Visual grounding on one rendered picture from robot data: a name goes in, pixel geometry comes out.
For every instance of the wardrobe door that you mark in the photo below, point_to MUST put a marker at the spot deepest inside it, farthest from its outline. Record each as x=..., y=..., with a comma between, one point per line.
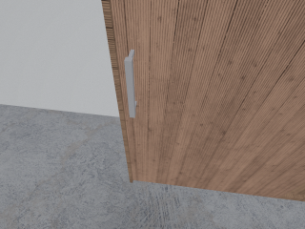
x=219, y=87
x=300, y=190

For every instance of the handle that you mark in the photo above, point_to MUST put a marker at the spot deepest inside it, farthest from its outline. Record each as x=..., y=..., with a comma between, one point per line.
x=128, y=64

